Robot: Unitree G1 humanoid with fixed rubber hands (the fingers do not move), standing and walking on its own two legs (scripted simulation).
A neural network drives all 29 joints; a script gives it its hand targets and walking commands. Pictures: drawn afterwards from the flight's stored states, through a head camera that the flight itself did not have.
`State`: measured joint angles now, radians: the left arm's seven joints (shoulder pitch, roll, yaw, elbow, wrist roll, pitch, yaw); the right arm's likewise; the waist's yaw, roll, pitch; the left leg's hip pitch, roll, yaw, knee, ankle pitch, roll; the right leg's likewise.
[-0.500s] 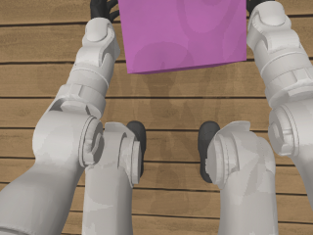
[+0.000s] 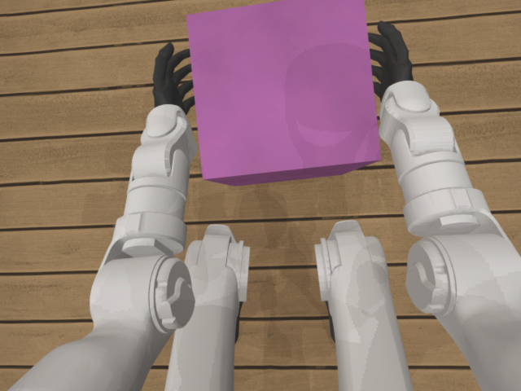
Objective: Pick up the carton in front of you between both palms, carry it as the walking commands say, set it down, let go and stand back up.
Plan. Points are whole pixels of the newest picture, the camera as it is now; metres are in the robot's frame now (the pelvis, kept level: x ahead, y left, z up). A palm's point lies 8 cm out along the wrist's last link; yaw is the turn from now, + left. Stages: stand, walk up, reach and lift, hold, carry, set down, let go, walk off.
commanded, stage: reach and lift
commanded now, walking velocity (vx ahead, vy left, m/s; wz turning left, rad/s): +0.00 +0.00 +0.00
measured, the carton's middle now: (281, 113) +0.50 -0.02 -0.16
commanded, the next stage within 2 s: none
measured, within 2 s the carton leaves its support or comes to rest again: neither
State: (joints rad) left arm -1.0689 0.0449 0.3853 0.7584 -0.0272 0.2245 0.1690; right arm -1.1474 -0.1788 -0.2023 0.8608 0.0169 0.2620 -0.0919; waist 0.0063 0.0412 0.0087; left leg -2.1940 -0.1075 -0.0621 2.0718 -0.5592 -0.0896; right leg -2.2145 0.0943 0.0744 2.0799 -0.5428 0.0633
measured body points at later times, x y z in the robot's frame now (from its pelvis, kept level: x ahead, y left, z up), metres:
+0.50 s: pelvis +0.02 +0.00 +0.13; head +0.25 -0.01 +0.52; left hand +0.49 +0.14 +0.07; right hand +0.49 -0.16 +0.06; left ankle +0.12 +0.13 -0.37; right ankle +0.12 -0.13 -0.37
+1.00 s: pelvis +0.07 +0.00 +0.28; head +0.19 -0.01 +0.71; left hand +0.45 +0.14 +0.23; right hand +0.44 -0.16 +0.23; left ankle +0.12 +0.13 -0.37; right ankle +0.12 -0.13 -0.37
